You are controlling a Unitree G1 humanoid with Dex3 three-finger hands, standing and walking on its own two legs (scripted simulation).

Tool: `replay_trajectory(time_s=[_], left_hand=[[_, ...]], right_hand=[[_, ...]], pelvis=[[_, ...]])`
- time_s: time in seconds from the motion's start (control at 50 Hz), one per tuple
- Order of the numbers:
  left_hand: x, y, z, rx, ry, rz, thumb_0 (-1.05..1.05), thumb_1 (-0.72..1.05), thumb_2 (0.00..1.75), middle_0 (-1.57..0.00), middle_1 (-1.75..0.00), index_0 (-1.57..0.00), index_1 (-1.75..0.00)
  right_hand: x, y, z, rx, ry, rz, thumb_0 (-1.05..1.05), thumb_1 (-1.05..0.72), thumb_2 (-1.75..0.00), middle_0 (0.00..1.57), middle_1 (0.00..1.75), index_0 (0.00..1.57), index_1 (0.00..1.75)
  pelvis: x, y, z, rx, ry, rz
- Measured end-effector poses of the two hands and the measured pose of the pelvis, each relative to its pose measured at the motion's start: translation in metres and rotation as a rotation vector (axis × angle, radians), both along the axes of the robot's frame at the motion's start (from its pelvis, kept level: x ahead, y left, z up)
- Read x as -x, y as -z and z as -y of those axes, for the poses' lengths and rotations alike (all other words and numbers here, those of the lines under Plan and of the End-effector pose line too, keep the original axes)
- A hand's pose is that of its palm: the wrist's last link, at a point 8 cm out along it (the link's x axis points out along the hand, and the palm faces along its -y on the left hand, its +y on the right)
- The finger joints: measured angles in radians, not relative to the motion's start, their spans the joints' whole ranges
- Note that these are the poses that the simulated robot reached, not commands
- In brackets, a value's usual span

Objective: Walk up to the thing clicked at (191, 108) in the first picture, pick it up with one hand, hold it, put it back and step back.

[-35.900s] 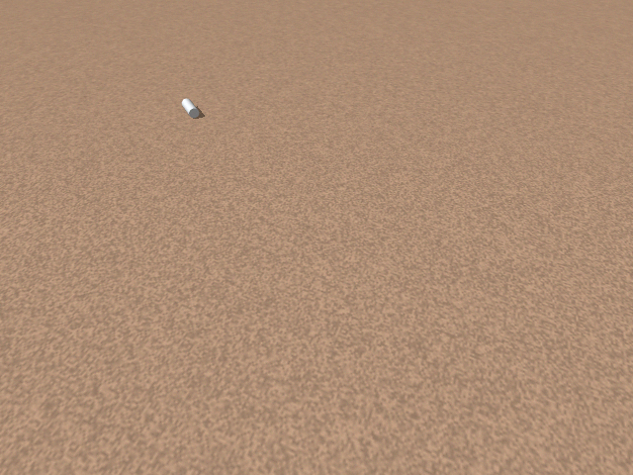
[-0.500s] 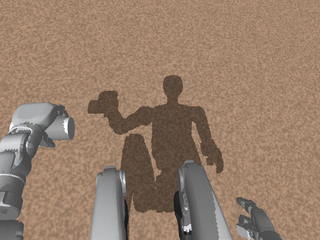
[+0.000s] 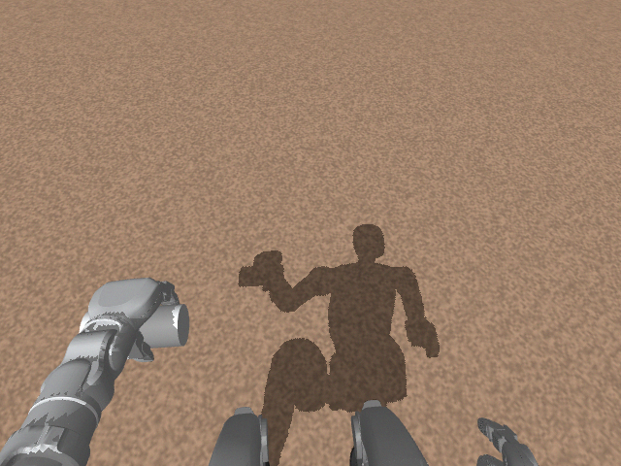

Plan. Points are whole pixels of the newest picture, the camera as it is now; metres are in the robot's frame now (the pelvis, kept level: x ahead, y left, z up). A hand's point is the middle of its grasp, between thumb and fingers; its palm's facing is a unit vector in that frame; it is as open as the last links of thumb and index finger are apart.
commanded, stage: lift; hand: left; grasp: from above
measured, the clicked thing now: (137, 327) +0.34 +0.26 -0.10
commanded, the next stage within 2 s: hold in 0.34 s
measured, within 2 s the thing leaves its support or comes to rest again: neither
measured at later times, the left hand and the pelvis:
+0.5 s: hand (129, 301) +0.34 +0.23 +0.00, palm faces -0.48 -0.06 -0.88, open 9.0 cm; pelvis +0.03 +0.00 +0.07, yaw +0 degrees
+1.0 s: hand (127, 281) +0.35 +0.22 +0.04, palm faces -0.47 -0.04 -0.88, open 9.0 cm; pelvis +0.05 +0.00 +0.09, yaw -1 degrees
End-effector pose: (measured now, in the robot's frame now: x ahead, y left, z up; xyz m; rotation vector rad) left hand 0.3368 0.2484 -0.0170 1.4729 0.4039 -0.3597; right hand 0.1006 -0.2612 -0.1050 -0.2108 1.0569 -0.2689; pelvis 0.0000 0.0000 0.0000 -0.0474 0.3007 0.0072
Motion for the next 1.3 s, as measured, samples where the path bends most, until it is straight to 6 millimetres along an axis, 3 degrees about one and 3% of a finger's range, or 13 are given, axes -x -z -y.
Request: replay_trajectory(time_s=[0.22,0.46,0.86,1.3], left_hand=[[-0.008,-0.043,0.009,-0.021,-0.012,0.022,0.00,0.15,0.36,-0.78,-0.45,-0.81,-0.43],[-0.011,-0.074,0.012,-0.014,-0.009,-0.009,-0.01,0.14,0.40,-0.76,-0.48,-0.79,-0.46],[-0.021,-0.109,0.019,-0.014,0.027,0.003,-0.01,0.14,0.40,-0.75,-0.50,-0.78,-0.48],[-0.008,-0.131,0.032,-0.013,0.041,0.010,-0.01,0.14,0.41,-0.74,-0.50,-0.77,-0.49]], right_hand=[[-0.002,-0.041,0.002,-0.012,0.020,0.001,0.01,-0.91,-0.90,0.20,0.30,0.20,0.30],[-0.016,-0.065,-0.003,-0.033,0.027,0.017,0.01,-0.90,-0.89,0.20,0.30,0.20,0.30],[-0.057,-0.087,-0.004,-0.048,0.009,0.083,0.01,-0.90,-0.89,0.20,0.30,0.20,0.30],[-0.067,-0.097,0.002,-0.060,0.000,0.122,0.01,-0.90,-0.89,0.20,0.30,0.20,0.30]], pelvis=[[-0.015,-0.042,0.000,-0.014,0.002,0.079],[-0.029,-0.069,-0.002,-0.024,0.008,0.132],[-0.047,-0.087,-0.001,-0.035,0.016,0.185],[-0.043,-0.095,0.006,-0.046,0.020,0.234]])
